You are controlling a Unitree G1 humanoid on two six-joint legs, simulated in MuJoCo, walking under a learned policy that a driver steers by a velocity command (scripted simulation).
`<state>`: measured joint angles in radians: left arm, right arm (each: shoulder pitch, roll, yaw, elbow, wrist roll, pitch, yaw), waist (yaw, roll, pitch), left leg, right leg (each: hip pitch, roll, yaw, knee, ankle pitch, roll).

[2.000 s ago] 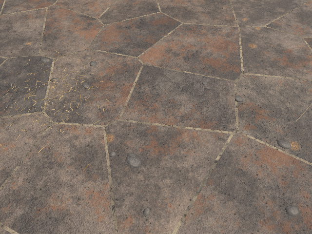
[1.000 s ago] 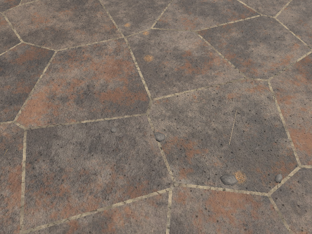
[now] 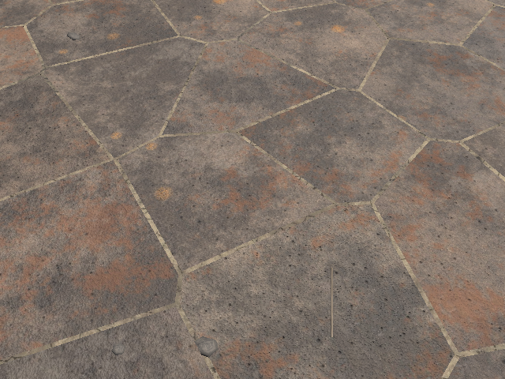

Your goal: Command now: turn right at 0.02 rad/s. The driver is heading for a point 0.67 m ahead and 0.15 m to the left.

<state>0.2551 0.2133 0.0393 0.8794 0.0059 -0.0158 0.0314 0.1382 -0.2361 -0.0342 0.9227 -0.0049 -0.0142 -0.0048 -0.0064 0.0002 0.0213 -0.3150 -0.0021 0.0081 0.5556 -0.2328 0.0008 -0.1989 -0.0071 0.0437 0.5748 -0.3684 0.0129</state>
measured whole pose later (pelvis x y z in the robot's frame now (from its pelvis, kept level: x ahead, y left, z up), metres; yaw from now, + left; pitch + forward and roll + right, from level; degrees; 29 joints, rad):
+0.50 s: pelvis +0.01 +0.00 +0.00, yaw +1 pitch -1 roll +0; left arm 0.27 0.20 0.03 1.01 0.01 -0.01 0.04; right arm 0.13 -0.22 -0.04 1.06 0.00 0.01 -0.03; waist -0.01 0.01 0.04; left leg -0.28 0.01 -0.01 0.54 -0.24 -0.01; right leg -0.14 0.00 0.03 0.52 -0.36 0.01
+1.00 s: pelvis +0.00 +0.00 +0.00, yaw +1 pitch -1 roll +0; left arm 0.32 0.17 0.01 1.09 0.00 -0.02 0.04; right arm 0.18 -0.20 -0.03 1.11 0.00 0.01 -0.04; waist -0.01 0.01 0.04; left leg -0.28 0.01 -0.02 0.52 -0.22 -0.01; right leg -0.14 0.00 0.01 0.50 -0.34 0.01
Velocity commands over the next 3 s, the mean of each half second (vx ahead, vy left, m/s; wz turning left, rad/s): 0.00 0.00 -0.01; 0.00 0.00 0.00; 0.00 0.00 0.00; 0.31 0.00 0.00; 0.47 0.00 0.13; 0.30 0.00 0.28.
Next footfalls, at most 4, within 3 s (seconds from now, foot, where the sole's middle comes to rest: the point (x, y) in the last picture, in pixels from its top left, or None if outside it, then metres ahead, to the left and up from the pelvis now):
2.20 right None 0.46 -0.12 -0.77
2.76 left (215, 297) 0.75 0.14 -0.77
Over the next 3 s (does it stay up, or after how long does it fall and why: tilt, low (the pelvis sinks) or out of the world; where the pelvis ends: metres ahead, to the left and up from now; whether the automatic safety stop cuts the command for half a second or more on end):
stays up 0.66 0.04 0.01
